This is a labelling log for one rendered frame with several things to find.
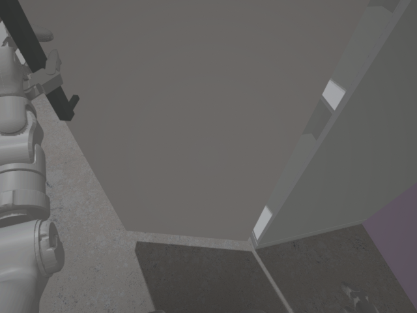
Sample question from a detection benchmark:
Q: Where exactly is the fridge door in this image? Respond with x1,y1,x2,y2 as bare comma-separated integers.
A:
18,0,370,241

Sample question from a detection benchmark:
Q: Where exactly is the left robot upper arm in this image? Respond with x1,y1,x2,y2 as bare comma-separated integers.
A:
0,219,65,313

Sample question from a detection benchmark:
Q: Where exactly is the robot right hand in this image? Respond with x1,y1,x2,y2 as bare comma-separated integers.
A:
339,281,379,313

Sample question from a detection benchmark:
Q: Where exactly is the robot left forearm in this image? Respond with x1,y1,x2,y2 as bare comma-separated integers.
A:
0,96,50,228

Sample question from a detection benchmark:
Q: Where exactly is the handle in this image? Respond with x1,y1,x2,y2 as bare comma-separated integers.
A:
0,0,79,121

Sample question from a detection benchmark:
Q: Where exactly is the robot left hand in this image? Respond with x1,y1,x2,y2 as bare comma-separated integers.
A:
0,21,63,102

